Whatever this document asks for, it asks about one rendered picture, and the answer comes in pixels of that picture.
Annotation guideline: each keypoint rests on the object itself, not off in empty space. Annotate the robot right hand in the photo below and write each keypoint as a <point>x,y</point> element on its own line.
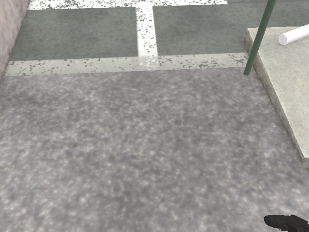
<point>290,223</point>

